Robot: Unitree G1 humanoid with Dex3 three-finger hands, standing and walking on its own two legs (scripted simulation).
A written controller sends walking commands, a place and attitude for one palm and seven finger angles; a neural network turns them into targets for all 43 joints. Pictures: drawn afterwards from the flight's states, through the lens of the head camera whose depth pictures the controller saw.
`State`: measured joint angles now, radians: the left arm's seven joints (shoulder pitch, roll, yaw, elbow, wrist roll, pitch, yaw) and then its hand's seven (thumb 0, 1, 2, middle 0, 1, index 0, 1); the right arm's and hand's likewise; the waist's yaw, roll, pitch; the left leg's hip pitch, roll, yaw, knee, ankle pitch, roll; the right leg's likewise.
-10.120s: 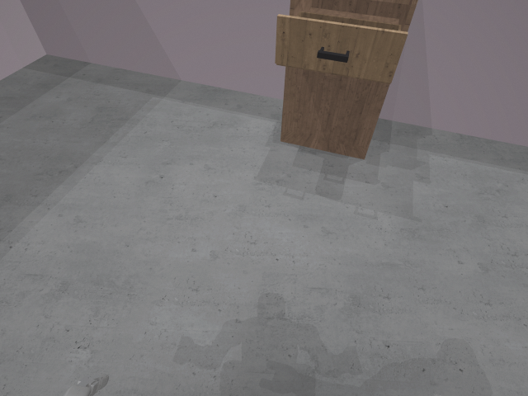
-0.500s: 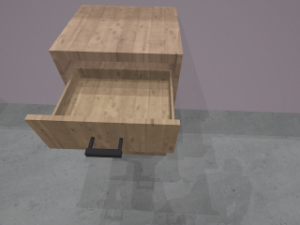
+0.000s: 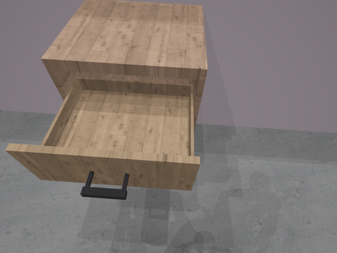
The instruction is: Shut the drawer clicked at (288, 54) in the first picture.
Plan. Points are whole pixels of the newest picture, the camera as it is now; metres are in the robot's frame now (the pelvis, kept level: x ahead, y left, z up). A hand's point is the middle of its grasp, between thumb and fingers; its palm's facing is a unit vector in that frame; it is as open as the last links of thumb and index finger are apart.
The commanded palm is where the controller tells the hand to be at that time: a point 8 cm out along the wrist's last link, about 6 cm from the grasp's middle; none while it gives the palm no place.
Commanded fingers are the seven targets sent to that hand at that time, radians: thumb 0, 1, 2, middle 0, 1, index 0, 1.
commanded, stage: come to a stop and stand still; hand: left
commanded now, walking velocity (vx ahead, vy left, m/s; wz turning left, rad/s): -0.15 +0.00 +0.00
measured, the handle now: (106, 184) +0.28 +0.18 -0.05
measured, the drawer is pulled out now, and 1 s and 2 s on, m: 0.30 0.30 0.28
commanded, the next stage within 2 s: look again from close up in 0.70 s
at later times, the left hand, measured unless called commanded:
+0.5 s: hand out of the picture +0.08 +0.23 -0.18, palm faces +0.00 -0.97 -0.25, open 7.3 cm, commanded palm none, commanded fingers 0.00 0.90 0.90 -0.20 -0.30 -0.20 -0.30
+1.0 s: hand out of the picture +0.03 +0.21 -0.17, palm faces +0.03 -0.96 -0.26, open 7.3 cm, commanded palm none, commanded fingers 0.00 0.90 0.90 -0.20 -0.30 -0.20 -0.30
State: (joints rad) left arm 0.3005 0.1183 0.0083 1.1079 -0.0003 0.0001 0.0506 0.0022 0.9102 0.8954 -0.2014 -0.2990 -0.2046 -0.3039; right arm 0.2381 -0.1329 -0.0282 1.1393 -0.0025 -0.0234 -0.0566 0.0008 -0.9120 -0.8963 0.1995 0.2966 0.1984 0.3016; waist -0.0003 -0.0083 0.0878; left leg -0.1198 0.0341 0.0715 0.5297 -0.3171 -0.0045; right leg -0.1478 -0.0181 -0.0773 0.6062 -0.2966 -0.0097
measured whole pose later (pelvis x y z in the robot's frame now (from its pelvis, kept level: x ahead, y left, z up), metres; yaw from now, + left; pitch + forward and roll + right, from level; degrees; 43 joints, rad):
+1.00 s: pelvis +0.00 +0.02 -0.01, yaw +1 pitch +0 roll +1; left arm 0.25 0.17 0.00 1.01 0.00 0.02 0.05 0.00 0.91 0.90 -0.20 -0.30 -0.21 -0.30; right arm 0.22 -0.20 -0.02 1.05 -0.02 0.01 -0.02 0.00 -0.91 -0.90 0.20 0.30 0.20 0.30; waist 0.00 0.03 0.06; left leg -0.13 -0.02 0.09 0.50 -0.37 0.03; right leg -0.18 -0.05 -0.04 0.55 -0.36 0.02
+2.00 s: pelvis -0.09 -0.03 -0.09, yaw +5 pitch +9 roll -1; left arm 0.33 0.22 0.10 0.08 -0.28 -0.47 -0.37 0.01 0.90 0.90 -0.61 -0.74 -0.61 -0.75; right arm 0.14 -0.23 0.01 0.53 0.05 -0.30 -0.05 0.01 -0.91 -0.90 0.20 0.30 0.20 0.30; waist 0.03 0.01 -0.08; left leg -0.82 0.03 -0.03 1.13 -0.48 -0.02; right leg -0.79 -0.02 -0.14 1.10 -0.47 -0.06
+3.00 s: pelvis -0.04 +0.00 -0.06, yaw +4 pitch +8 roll -1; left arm 0.72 0.19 0.00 -0.45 -0.19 -0.24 -0.17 0.01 0.90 0.90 -1.40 -1.59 -1.40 -1.60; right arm 0.26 -0.21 0.02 0.45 0.04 -0.18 -0.02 0.01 -0.90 -0.90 0.20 0.30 0.20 0.30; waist 0.01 0.05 -0.12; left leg -0.62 0.02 0.00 0.98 -0.51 0.01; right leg -0.60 -0.03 -0.11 0.94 -0.48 -0.02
